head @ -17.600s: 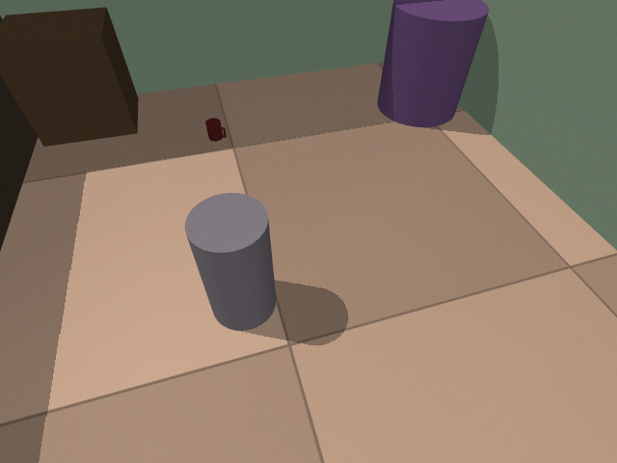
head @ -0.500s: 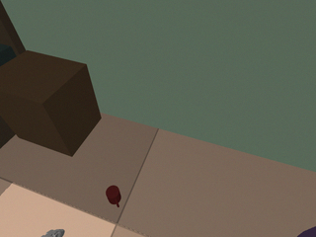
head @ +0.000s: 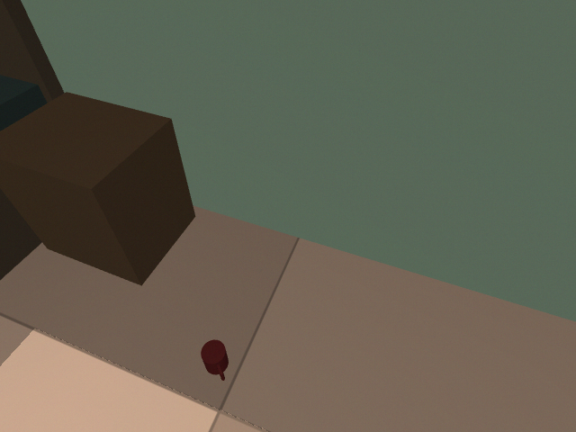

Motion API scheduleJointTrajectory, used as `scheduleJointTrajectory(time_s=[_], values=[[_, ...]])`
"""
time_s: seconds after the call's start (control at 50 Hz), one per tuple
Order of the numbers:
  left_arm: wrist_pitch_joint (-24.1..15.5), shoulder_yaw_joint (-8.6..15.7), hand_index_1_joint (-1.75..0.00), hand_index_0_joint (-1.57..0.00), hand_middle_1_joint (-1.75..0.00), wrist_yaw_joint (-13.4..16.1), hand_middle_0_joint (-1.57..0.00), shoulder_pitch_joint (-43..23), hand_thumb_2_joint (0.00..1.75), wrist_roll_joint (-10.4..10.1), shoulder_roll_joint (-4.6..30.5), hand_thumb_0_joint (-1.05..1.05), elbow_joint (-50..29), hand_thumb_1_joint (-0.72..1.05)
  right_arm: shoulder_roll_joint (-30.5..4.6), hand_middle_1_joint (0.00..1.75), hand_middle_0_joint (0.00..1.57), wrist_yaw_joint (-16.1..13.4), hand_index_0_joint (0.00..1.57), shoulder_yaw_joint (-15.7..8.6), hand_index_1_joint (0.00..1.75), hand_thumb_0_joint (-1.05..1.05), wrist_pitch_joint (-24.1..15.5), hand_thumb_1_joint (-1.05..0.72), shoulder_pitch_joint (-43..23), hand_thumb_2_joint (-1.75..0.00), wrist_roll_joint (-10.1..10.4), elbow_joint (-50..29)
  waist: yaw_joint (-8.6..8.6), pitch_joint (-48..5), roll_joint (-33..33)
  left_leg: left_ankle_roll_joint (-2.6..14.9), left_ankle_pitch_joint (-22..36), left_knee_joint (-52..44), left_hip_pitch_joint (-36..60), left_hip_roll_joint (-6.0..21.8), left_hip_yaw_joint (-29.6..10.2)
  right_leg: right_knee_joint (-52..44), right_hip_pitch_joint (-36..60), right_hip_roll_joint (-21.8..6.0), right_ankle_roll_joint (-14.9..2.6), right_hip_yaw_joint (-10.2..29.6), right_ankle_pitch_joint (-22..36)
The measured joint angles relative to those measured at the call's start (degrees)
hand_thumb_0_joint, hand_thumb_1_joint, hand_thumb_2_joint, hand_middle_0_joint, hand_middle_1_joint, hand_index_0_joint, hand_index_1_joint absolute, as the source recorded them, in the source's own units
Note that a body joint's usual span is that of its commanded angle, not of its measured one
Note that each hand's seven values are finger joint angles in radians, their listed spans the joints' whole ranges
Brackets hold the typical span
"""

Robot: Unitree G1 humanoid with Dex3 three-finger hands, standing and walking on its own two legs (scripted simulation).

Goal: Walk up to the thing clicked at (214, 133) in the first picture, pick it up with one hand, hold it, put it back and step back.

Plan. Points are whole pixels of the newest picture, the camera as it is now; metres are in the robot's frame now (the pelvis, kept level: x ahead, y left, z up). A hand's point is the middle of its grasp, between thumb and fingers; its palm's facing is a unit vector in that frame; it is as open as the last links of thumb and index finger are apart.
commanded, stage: walk up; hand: left
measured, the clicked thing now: (216, 361) +0.49 +0.24 -0.73
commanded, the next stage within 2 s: stand in 0.16 s
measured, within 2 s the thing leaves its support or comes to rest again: neither
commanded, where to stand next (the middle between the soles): +0.02 +0.00 m, yaw +0 degrees
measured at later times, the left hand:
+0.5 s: hand out of the picture +0.08 +0.25 -0.16, palm faces -0.02 -0.94 -0.34, open 7.4 cm
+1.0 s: hand out of the picture +0.07 +0.24 -0.16, palm faces -0.04 -0.94 -0.34, open 7.4 cm
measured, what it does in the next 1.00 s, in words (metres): stands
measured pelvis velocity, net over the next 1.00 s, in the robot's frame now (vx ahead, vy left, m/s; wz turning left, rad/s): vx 0.00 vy -0.01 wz -0.01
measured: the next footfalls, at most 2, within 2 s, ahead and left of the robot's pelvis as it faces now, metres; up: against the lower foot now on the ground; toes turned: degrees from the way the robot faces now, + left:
none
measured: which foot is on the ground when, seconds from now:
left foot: down 0.00-1.00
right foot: down 0.00-1.00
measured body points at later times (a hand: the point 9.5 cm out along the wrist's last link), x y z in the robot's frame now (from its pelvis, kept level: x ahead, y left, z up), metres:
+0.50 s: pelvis +0.00 +0.00 +0.00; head +0.01 +0.00 +0.45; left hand +0.09 +0.30 -0.13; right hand +0.09 -0.31 -0.13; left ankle +0.02 +0.12 -0.75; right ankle -0.01 -0.13 -0.75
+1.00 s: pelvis +0.00 -0.01 +0.00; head +0.00 -0.01 +0.45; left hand +0.07 +0.29 -0.13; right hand +0.07 -0.31 -0.13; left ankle +0.02 +0.12 -0.75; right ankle -0.01 -0.13 -0.75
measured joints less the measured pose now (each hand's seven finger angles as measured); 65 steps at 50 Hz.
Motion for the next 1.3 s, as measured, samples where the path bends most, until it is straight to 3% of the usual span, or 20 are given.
scheduleJointTrajectory(time_s=[1.3], values=[[0.09,-0.45,-0.3,-0.2,-0.3,0.18,-0.21,1.44,0.9,0.27,-0.24,0.0,-2.31,0.91,-0.38,0.3,0.2,-0.18,0.21,0.41,0.3,0.0,0.16,-0.91,0.89,-0.9,-0.32,-1.43,-0.31,0.08,0.15,-0.77,0.72,-1.8,1.39,0.83,0.46,-0.96,0.7,0.83,-0.7,0.51,0.46]])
